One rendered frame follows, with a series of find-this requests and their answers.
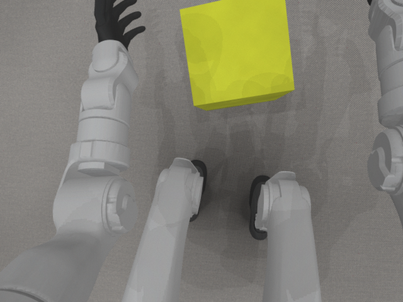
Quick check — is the right robot forearm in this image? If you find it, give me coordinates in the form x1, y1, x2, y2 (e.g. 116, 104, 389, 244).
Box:
368, 0, 403, 128

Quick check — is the robot left hand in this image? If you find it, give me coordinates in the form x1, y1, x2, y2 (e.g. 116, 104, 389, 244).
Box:
94, 0, 145, 51

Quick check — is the robot right upper arm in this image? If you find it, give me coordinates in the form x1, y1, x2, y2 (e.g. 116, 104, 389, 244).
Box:
367, 125, 403, 229

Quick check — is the robot left upper arm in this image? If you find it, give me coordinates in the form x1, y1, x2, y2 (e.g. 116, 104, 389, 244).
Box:
0, 176, 138, 302

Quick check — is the robot right shin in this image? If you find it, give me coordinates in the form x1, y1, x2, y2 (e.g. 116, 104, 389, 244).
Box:
255, 171, 311, 232

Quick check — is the left robot forearm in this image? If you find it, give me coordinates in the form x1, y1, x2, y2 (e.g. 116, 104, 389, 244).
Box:
53, 40, 139, 224

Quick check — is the carton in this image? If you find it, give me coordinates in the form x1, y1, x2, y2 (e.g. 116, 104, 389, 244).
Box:
180, 0, 295, 111

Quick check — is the robot left thigh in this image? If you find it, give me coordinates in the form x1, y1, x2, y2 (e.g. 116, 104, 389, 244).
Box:
122, 165, 203, 302

